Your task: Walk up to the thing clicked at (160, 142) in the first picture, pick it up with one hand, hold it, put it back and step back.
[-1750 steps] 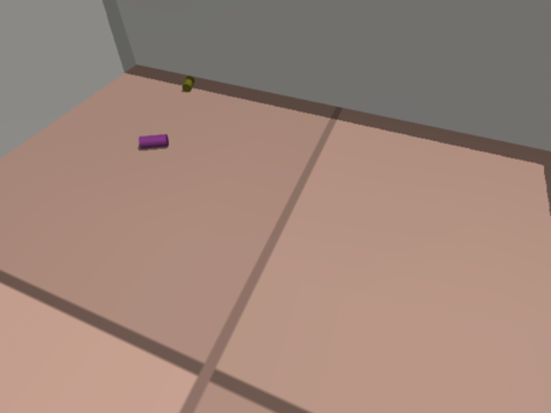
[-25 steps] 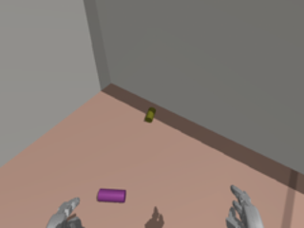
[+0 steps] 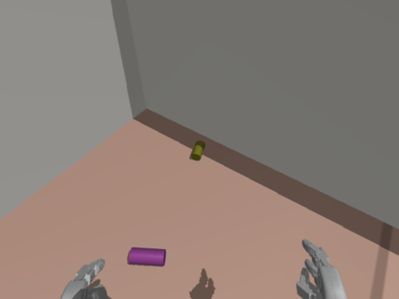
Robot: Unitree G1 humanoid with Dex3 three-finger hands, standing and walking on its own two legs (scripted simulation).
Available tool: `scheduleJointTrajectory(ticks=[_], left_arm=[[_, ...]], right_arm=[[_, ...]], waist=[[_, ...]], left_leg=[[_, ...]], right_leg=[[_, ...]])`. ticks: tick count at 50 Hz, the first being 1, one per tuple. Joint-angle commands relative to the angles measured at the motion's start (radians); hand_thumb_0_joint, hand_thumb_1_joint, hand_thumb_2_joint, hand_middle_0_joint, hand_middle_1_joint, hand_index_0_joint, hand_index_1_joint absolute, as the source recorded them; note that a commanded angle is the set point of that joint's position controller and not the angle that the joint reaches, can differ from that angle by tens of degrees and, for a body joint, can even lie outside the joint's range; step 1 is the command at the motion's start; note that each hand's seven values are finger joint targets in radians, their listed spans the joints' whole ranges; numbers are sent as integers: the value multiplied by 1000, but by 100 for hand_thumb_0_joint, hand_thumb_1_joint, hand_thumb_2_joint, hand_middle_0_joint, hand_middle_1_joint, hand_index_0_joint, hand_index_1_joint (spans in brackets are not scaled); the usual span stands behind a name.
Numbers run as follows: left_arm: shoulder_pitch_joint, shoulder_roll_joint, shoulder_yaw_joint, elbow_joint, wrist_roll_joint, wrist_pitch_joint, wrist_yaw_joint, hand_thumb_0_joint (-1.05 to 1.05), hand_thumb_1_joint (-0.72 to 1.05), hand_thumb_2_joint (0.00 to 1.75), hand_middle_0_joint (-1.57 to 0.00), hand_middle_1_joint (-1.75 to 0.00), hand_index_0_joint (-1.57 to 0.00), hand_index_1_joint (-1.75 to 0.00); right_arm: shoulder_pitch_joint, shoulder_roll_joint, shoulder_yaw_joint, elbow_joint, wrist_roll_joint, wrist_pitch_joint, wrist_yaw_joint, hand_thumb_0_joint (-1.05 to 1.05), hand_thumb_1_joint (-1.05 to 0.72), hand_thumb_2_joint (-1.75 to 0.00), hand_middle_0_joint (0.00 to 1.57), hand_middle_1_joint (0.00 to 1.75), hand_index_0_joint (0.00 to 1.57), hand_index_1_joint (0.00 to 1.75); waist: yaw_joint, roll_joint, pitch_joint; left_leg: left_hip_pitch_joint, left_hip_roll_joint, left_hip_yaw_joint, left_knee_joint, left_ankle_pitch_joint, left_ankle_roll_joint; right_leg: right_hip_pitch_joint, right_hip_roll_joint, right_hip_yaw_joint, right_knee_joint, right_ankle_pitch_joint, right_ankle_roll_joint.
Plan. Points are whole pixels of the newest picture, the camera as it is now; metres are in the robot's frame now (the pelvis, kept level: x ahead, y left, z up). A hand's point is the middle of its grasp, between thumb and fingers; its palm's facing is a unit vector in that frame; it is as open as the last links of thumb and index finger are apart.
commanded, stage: home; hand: left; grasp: from above
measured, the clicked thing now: (147, 256) +0.45 +0.22 -0.68
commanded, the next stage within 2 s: stand in 0.72 s
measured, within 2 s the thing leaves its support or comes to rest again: neither
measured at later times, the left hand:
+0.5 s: hand out of the picture +0.16 +0.17 -0.05, palm faces +0.04 -0.98 -0.20, open 7.4 cm
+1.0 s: hand out of the picture +0.14 +0.21 -0.09, palm faces +0.00 -0.95 -0.32, open 7.4 cm
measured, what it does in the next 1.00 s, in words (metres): stands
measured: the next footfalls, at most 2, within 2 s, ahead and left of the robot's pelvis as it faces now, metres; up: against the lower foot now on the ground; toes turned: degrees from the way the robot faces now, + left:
none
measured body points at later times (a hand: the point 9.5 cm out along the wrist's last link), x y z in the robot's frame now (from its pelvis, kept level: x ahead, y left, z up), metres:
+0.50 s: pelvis +0.01 +0.00 +0.00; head +0.02 +0.00 +0.45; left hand +0.16 +0.23 -0.03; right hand +0.16 -0.25 -0.06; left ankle +0.02 +0.11 -0.68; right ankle -0.01 -0.12 -0.68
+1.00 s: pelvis -0.01 +0.00 +0.02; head +0.01 +0.00 +0.47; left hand +0.14 +0.26 -0.07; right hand +0.13 -0.27 -0.09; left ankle +0.02 +0.11 -0.68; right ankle -0.01 -0.12 -0.68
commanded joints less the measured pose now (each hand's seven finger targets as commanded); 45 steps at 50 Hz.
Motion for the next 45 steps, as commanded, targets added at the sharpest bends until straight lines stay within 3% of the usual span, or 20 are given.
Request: scheduleJointTrajectory(ticks=[1, 6, 7, 8, 9, 11, 16, 23, 24, 28, 29, 34, 36, 40, 41, 42, 43, 45], left_arm=[[-25, 101, 71, -180, 1, -57, 9, 0, 90, 90, -20, -30, -20, -30], [-34, 93, 56, -196, 0, -57, 5, 0, 90, 90, -20, -30, -20, -30], [-27, 109, 79, -203, -3, -60, 8, 0, 90, 90, -20, -30, -20, -30], [-7, 98, 66, -189, -2, -56, 8, 0, 90, 90, -20, -30, -20, -30], [1, 109, 82, -191, -1, -57, 10, 0, 90, 90, -20, -30, -20, -30], [-6, 97, 54, -194, 1, -60, 7, 0, 90, 90, -20, -30, -20, -30], [-13, 110, 73, -207, -4, -61, 9, 0, 90, 90, -20, -30, -20, -30], [-7, 110, 76, -200, 0, -62, 11, 0, 90, 90, -20, -30, -20, -30], [-13, 103, 63, -190, 0, -58, 8, 0, 90, 90, -20, -30, -20, -30], [-13, 115, 80, -210, -1, -61, 10, 0, 90, 90, -20, -30, -20, -30], [-2, 104, 68, -194, -2, -59, 9, 0, 90, 90, -20, -30, -20, -30], [-21, 101, 62, -193, -1, -60, 8, 0, 90, 90, -20, -30, -20, -30], [-6, 101, 70, -189, -3, -57, 10, 0, 90, 90, -20, -30, -20, -30], [-19, 93, 56, -191, -3, -56, 5, 0, 90, 90, -20, -30, -20, -30], [-307, 189, 65, 160, 118, -258, 44, 0, 90, 90, -20, -30, -20, -30], [-220, 205, 88, 329, 120, -324, 41, 0, 90, 90, -20, -30, -20, -30], [-219, 213, 84, 364, 118, -357, 33, 0, 90, 90, -20, -30, -20, -30], [-252, 220, 69, 454, 125, -397, 27, 0, 90, 90, -20, -30, -20, -30]], right_arm=[[-63, -125, -55, -162, -1, -61, -17, 0, -90, -90, 20, 30, 20, 30], [-64, -121, -52, -164, 1, -60, -16, 0, -90, -90, 20, 30, 20, 30], [-62, -128, -60, -167, 0, -60, -17, 0, -90, -90, 20, 30, 20, 30], [-62, -125, -55, -167, 1, -59, -16, 0, -90, -90, 20, 30, 20, 30], [-54, -125, -58, -166, 0, -58, -15, 0, -90, -90, 20, 30, 20, 30], [-61, -130, -59, -168, 1, -53, -14, 0, -90, -90, 20, 30, 20, 30], [-51, -128, -60, -165, 1, -54, -15, 0, -90, -90, 20, 30, 20, 30], [-57, -128, -62, -165, 1, -50, -12, 0, -90, -90, 20, 30, 20, 30], [-56, -130, -60, -166, 2, -49, -13, 0, -90, -90, 20, 30, 20, 30], [-49, -128, -62, -165, 2, -48, -13, 0, -90, -90, 20, 30, 20, 30], [-50, -128, -62, -166, 0, -45, -13, 0, -90, -90, 20, 30, 20, 30], [-61, -125, -59, -170, 2, -45, -10, 0, -90, -90, 20, 30, 20, 30], [-58, -129, -62, -172, 2, -47, -10, 0, -90, -90, 20, 30, 20, 30], [-60, -128, -59, -172, 4, -46, -12, 0, -90, -90, 20, 30, 20, 30], [-139, -214, -97, 87, -117, 61, 48, 0, -90, -90, 20, 30, 20, 30], [-147, -221, -115, 92, -116, 99, 76, 0, -90, -90, 20, 30, 20, 30], [-127, -237, -119, 68, -121, 118, 90, 0, -90, -90, 20, 30, 20, 30], [-118, -212, -115, 122, -89, 131, 123, 0, -90, -90, 20, 30, 20, 30]], waist=[[0, 0, -70], [-5, 16, -59], [4, 5, -86], [1, 5, -73], [7, 20, -104], [1, 23, -67], [-3, 12, -107], [6, 19, -89], [-4, 17, -68], [2, 19, -100], [-4, 16, -110], [-2, 9, -65], [-3, 4, -95], [-10, 0, -64], [78, -41, 155], [70, -69, 58], [43, -78, 58], [52, -70, -3]], left_leg=[[132, -2, 3, -159, 167, 12], [134, 0, -4, -166, 162, 10], [126, -2, -4, -162, 163, 12], [134, -1, -2, -165, 170, 11], [138, -1, 1, -155, 198, 11], [134, 1, -2, -166, 181, 9], [146, -2, 3, -142, 232, 13], [140, -1, 1, -152, 221, 10], [135, -1, 2, -153, 204, 11], [147, -3, 5, -141, 248, 12], [156, -3, 4, -138, 265, 12], [128, -3, 1, -154, 189, 12], [137, -3, 1, -151, 197, 14], [132, -2, 3, -156, 164, 15], [154, 45, -37, -248, 321, 54], [233, 27, -9, -240, 340, 63], [253, 25, -33, -237, 313, 61], [315, 15, -23, -265, 336, 55]], right_leg=[[-13, 6, -12, -160, 171, -4], [-24, 7, -14, -154, 167, -4], [-7, 7, -12, -153, 169, -4], [-8, 8, -14, -150, 176, -4], [1, 6, -12, -143, 197, -8], [-19, 9, -13, -143, 183, -8], [3, 6, -9, -145, 236, -3], [-1, 7, -12, -141, 220, -7], [-16, 7, -12, -145, 207, -5], [4, 5, -8, -141, 250, -6], [6, 6, -9, -139, 264, -4], [-11, 6, -11, -150, 194, -5], [0, 6, -10, -148, 205, -5], [-19, 5, -9, -156, 174, -4], [157, -79, 107, -206, 211, -51], [185, -92, 155, -234, 220, -78], [154, -91, 190, -259, 218, -92], [265, -121, 196, -252, 324, -81]])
